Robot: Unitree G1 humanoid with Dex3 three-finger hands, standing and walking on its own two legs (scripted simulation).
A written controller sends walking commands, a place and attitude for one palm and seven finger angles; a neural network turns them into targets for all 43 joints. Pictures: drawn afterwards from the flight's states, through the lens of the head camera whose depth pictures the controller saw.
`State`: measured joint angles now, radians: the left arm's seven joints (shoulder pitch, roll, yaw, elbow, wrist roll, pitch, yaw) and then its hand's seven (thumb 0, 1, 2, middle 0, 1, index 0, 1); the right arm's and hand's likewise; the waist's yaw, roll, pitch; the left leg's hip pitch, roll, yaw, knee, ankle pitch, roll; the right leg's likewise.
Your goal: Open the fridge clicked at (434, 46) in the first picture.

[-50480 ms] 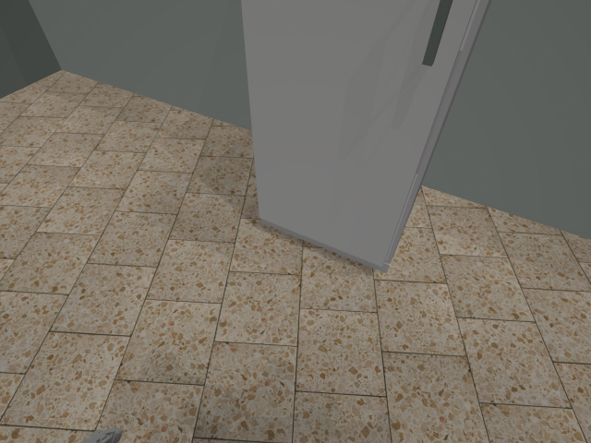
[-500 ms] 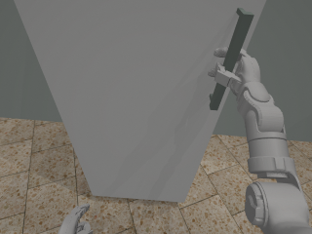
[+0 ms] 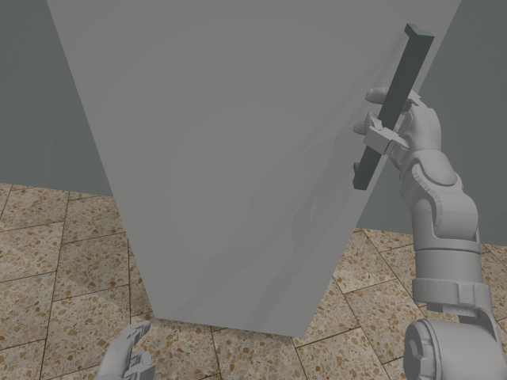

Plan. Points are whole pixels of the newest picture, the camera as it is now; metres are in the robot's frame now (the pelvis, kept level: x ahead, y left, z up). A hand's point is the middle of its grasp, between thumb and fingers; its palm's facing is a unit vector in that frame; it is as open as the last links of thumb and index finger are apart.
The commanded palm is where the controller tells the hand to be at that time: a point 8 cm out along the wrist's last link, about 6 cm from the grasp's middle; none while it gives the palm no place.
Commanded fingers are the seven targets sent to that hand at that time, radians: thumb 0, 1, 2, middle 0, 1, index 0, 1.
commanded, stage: grip the handle and tug to test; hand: right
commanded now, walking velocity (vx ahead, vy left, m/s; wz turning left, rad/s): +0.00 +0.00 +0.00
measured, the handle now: (382, 116) +0.45 -0.15 +0.25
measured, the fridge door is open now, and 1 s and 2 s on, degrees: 0 1 0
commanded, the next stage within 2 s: pull the door a little, standing still in 0.16 s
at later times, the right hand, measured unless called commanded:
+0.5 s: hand (374, 138) +0.39 -0.12 +0.25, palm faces +0.03 +1.00 -0.02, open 5.9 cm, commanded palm +0.33 -0.17 +0.25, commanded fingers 0.00 -0.90 -0.90 0.45 1.40 0.45 1.40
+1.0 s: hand (376, 142) +0.40 -0.13 +0.24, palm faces +0.06 +0.97 -0.23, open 6.7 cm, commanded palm +0.36 -0.18 +0.22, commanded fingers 0.00 -0.90 -0.90 0.45 1.40 0.45 1.40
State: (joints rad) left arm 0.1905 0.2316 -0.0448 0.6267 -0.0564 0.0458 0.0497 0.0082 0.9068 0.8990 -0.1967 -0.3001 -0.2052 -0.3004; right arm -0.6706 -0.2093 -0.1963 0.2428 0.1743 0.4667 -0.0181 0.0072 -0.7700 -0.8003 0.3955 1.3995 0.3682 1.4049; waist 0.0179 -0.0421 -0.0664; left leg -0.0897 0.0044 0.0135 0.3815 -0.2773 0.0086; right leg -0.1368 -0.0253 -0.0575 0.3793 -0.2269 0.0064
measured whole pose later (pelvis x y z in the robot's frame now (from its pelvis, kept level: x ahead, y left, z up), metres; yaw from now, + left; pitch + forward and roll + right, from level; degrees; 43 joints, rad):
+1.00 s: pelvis +0.14 +0.01 +0.02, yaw +1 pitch +5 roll +0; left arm 0.19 0.25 -0.02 0.50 -0.01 0.04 0.03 0.01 0.91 0.90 -0.20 -0.30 -0.20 -0.30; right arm 0.15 -0.31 -0.13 -0.67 0.15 0.16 -0.01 -0.04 -0.61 -0.77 0.40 1.36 0.26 1.36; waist -0.03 -0.03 -0.05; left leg -0.15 0.01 0.07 0.63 -0.10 0.00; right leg -0.18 -0.03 0.00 0.62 -0.10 -0.02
